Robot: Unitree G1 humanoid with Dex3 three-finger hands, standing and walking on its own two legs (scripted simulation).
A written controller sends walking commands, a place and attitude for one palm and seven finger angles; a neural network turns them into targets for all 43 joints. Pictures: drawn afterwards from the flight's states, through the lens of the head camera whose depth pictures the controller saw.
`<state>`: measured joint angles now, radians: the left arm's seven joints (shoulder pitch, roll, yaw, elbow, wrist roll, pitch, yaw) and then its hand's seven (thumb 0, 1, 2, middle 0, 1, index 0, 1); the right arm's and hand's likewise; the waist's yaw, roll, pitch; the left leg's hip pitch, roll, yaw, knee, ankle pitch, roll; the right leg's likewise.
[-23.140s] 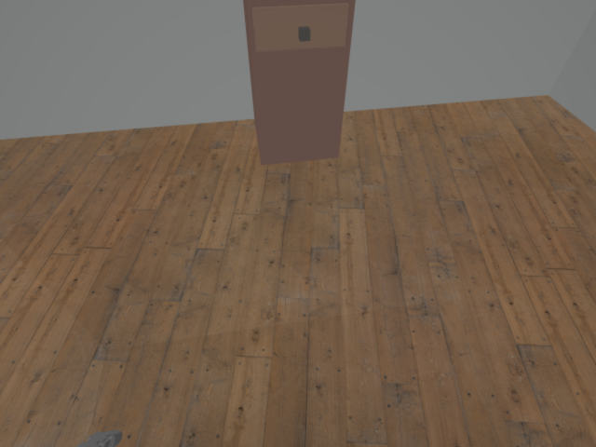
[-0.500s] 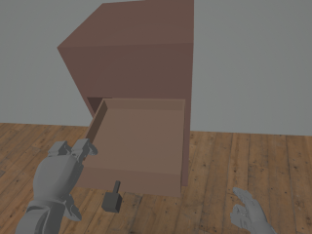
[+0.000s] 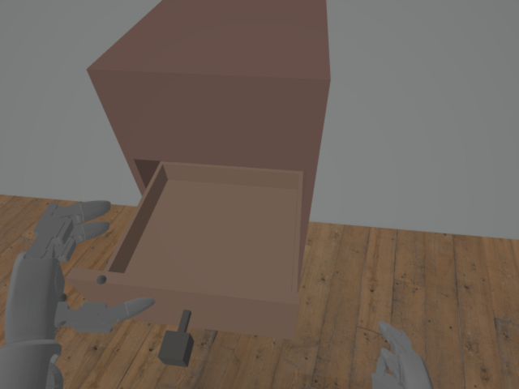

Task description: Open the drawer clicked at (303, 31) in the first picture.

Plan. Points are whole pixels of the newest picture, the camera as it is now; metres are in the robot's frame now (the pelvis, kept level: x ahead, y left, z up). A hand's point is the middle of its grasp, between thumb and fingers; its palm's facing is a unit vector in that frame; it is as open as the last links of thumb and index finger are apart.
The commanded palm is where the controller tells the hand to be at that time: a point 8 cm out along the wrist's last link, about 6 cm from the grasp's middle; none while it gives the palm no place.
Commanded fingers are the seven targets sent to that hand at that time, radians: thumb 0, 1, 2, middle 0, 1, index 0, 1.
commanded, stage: draw the hand back to the body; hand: left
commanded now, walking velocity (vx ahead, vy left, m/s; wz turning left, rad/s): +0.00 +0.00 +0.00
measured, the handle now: (180, 335) +0.21 +0.17 -0.08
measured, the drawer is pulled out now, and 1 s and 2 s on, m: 0.30 0.30 0.30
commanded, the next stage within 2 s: step back with the hand held close in 0.62 s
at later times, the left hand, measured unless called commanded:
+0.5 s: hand (67, 277) +0.19 +0.24 +0.16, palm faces +0.42 -0.81 -0.41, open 8.1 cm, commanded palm +0.13 +0.29 +0.18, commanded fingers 0.00 0.90 0.90 -0.20 -0.30 -0.20 -0.30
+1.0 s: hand (77, 293) +0.18 +0.23 +0.15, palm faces +0.32 -0.81 -0.49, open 7.4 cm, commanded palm +0.10 +0.29 +0.18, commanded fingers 0.00 0.90 0.90 -0.20 -0.30 -0.20 -0.30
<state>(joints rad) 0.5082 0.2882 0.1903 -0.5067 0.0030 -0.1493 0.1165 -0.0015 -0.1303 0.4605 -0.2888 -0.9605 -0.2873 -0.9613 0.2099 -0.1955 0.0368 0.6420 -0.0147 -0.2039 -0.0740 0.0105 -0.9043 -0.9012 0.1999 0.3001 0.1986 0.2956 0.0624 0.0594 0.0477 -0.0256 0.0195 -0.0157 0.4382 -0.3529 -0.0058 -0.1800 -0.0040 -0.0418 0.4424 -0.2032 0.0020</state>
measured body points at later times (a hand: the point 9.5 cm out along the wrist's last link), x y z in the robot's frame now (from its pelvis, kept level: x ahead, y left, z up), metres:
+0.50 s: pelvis +0.01 +0.00 +0.00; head +0.00 -0.01 +0.45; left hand +0.16 +0.28 +0.19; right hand +0.21 -0.20 -0.08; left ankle -0.07 +0.12 -0.74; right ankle +0.03 -0.12 -0.74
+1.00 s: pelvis -0.02 +0.00 -0.01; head +0.02 +0.00 +0.44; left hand +0.15 +0.27 +0.18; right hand +0.16 -0.24 -0.09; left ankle -0.07 +0.12 -0.74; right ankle +0.03 -0.12 -0.74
